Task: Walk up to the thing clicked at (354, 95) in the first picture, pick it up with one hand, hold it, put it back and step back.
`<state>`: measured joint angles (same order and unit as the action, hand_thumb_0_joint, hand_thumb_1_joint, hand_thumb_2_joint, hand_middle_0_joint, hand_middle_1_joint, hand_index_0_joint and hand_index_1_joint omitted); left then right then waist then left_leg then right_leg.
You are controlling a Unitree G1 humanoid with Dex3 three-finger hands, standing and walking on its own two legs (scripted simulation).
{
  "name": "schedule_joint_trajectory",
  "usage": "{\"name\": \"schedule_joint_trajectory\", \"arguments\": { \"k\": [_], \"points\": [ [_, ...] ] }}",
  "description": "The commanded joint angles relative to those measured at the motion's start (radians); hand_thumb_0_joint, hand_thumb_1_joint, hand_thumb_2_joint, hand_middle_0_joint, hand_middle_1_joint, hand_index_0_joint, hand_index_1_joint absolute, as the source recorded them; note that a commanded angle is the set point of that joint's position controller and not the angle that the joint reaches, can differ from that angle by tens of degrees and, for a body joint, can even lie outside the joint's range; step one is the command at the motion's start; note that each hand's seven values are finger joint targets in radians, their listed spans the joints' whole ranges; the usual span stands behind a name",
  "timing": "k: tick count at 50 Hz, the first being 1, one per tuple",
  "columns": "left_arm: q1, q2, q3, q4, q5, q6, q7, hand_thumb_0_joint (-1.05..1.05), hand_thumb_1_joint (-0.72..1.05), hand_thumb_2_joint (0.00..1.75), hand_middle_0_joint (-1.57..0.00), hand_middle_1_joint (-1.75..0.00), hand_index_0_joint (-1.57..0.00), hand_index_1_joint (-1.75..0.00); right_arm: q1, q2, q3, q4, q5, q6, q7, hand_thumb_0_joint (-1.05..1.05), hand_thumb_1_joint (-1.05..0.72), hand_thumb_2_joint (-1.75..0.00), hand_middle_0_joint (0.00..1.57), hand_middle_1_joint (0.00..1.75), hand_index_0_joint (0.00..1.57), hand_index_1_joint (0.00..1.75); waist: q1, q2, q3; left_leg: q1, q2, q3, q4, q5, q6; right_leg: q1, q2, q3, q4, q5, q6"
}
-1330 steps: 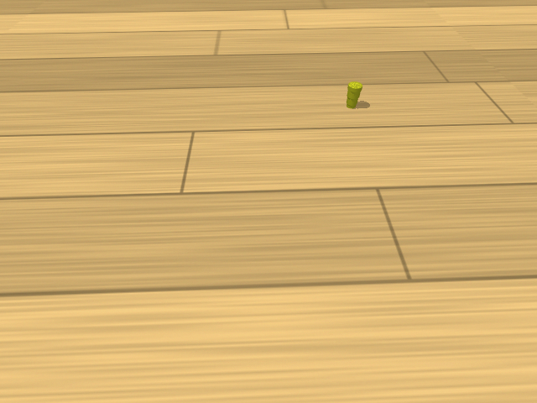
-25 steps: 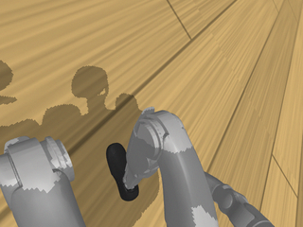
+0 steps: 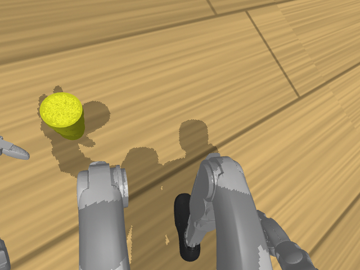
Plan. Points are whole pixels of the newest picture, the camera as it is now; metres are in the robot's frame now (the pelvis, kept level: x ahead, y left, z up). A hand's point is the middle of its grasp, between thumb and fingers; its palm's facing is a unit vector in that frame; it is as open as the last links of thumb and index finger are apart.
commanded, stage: home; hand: left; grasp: from the side
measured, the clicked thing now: (68, 121) +0.47 +0.25 -0.26
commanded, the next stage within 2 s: none
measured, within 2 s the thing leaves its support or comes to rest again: neither
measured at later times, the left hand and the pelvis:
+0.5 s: hand out of the picture +0.30 +0.29 +0.08, palm faces +0.20 -0.87 -0.45, open 17.3 cm; pelvis +0.04 -0.02 +0.19, yaw +8 degrees
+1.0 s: hand out of the picture +0.26 +0.21 +0.29, palm faces +0.25 -0.91 -0.33, open 17.6 cm; pelvis +0.10 -0.01 +0.36, yaw +9 degrees
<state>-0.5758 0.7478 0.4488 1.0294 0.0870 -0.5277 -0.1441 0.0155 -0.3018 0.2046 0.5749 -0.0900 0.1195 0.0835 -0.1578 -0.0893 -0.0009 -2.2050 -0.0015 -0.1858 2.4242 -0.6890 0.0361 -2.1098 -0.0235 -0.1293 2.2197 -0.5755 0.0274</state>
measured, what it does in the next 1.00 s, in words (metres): rises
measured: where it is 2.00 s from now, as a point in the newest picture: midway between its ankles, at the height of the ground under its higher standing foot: (148, 251)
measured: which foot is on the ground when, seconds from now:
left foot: down 0.00-1.00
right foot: down 0.00-1.00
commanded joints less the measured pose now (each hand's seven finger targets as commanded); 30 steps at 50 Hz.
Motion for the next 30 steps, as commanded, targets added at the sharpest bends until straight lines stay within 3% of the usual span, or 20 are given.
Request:
{"name": "schedule_joint_trajectory", "arguments": {
  "k": [1, 4, 5, 9, 10, 11, 12, 16, 18, 23, 25, 30],
  "points": [
    [-0.198, 0.320, 0.084, -0.319, -0.002, 0.043, 0.056, 0.00, -0.53, 0.07, -0.06, -0.06, -0.06, -0.06, 0.147, -0.265, -0.165, -0.030, 0.031, 0.012, -0.035, 0.00, -0.90, -0.90, 0.20, 0.30, 0.20, 0.30, 0.054, 0.544, -0.657, 0.561, 0.029, 0.045, -0.492, 0.056, -0.044, 0.176, 0.041, -0.023, -0.148, 0.036, -0.075],
    [-0.011, 0.073, -0.038, -0.252, -0.005, 0.146, 0.055, 0.00, -0.53, 0.07, -0.06, -0.07, -0.06, -0.07, 0.152, -0.238, -0.212, -0.054, 0.058, 0.008, -0.039, 0.00, -0.90, -0.90, 0.20, 0.30, 0.20, 0.30, 0.047, 0.427, -0.656, 0.559, 0.018, 0.058, -0.538, 0.057, -0.036, 0.181, 0.032, -0.009, -0.211, 0.030, -0.074],
    [0.017, 0.050, -0.047, -0.290, -0.008, 0.176, 0.060, 0.00, -0.53, 0.07, -0.07, -0.07, -0.06, -0.07, 0.165, -0.234, -0.227, -0.063, 0.066, 0.007, -0.042, 0.00, -0.90, -0.90, 0.20, 0.30, 0.20, 0.30, 0.047, 0.384, -0.679, 0.560, 0.016, 0.063, -0.544, 0.063, -0.031, 0.211, 0.031, -0.004, -0.239, 0.028, -0.072],
    [0.100, 0.005, -0.101, -0.525, -0.019, 0.288, 0.087, 0.00, -0.59, 0.04, -0.05, -0.05, -0.05, -0.05, 0.186, -0.230, -0.273, -0.096, 0.104, 0.010, -0.058, 0.00, -0.90, -0.90, 0.20, 0.30, 0.20, 0.30, 0.063, 0.285, -0.773, 0.676, 0.010, 0.055, -0.629, 0.094, -0.026, 0.327, 0.024, 0.017, -0.362, 0.046, -0.066],
    [0.137, 0.000, -0.101, -0.560, -0.021, 0.314, 0.098, 0.00, -0.59, 0.03, -0.05, -0.05, -0.05, -0.05, 0.190, -0.222, -0.279, -0.102, 0.110, 0.009, -0.064, 0.00, -0.90, -0.90, 0.20, 0.30, 0.20, 0.30, 0.071, 0.263, -0.792, 0.714, 0.011, 0.056, -0.647, 0.115, -0.024, 0.360, 0.025, 0.025, -0.386, 0.059, -0.065],
    [0.117, 0.045, -0.080, -0.666, -0.023, 0.329, 0.112, 0.00, -0.55, 0.06, -0.05, -0.06, -0.05, -0.06, 0.185, -0.225, -0.284, -0.115, 0.119, 0.008, -0.072, 0.00, -0.90, -0.90, 0.20, 0.30, 0.20, 0.30, 0.084, 0.269, -0.812, 0.743, 0.012, 0.042, -0.688, 0.088, -0.023, 0.384, 0.022, 0.028, -0.401, 0.044, -0.062],
    [0.184, 0.047, -0.069, -0.676, -0.023, 0.355, 0.129, 0.00, -0.54, 0.07, -0.05, -0.06, -0.05, -0.06, 0.180, -0.213, -0.284, -0.124, 0.127, 0.006, -0.082, 0.00, -0.90, -0.90, 0.20, 0.30, 0.20, 0.30, 0.094, 0.251, -0.785, 0.761, 0.012, 0.034, -0.727, 0.067, -0.022, 0.415, 0.020, 0.036, -0.429, 0.030, -0.060],
    [0.226, 0.068, -0.053, -0.811, -0.026, 0.426, 0.186, 0.00, -0.49, 0.09, -0.06, -0.07, -0.06, -0.07, 0.168, -0.165, -0.277, -0.160, 0.140, -0.012, -0.123, 0.00, -0.90, -0.90, 0.20, 0.30, 0.20, 0.30, 0.108, 0.198, -0.791, 0.805, 0.013, 0.093, -0.812, 0.034, -0.005, 0.622, 0.024, 0.076, -0.575, -0.007, -0.053],
    [0.282, 0.027, -0.069, -0.821, -0.031, 0.451, 0.213, 0.00, -0.51, 0.08, -0.06, -0.06, -0.06, -0.06, 0.165, -0.142, -0.272, -0.160, 0.141, -0.026, -0.143, 0.00, -0.90, -0.90, 0.20, 0.30, 0.20, 0.30, 0.112, 0.209, -0.779, 0.847, 0.009, 0.114, -0.853, 0.062, -0.005, 0.692, 0.024, 0.090, -0.630, 0.010, -0.053],
    [0.430, -0.125, -0.160, -0.760, -0.039, 0.506, 0.254, 0.00, -0.53, 0.07, -0.06, -0.06, -0.05, -0.06, 0.177, -0.098, -0.264, -0.144, 0.133, -0.072, -0.182, 0.00, -0.90, -0.90, 0.20, 0.30, 0.20, 0.30, 0.105, 0.190, -0.680, 0.939, 0.006, 0.163, -0.939, 0.195, -0.005, 0.860, 0.024, 0.107, -0.776, 0.125, -0.055],
    [0.461, -0.142, -0.164, -0.765, -0.046, 0.526, 0.268, 0.00, -0.54, 0.06, -0.05, -0.06, -0.05, -0.06, 0.181, -0.089, -0.259, -0.147, 0.133, -0.087, -0.191, 0.00, -0.90, -0.90, 0.20, 0.30, 0.20, 0.30, 0.109, 0.180, -0.651, 0.976, 0.006, 0.168, -0.984, 0.219, -0.004, 0.935, 0.020, 0.112, -0.834, 0.146, -0.054],
    [0.561, -0.241, -0.238, -0.758, -0.059, 0.580, 0.284, 0.00, -0.57, 0.05, -0.05, -0.05, -0.05, -0.05, 0.197, -0.068, -0.251, -0.136, 0.129, -0.124, -0.206, 0.00, -0.90, -0.90, 0.20, 0.30, 0.20, 0.30, 0.095, 0.136, -0.566, 1.097, 0.009, 0.166, -1.111, 0.287, -0.005, 1.106, 0.019, 0.113, -0.977, 0.222, -0.049]
  ]
}}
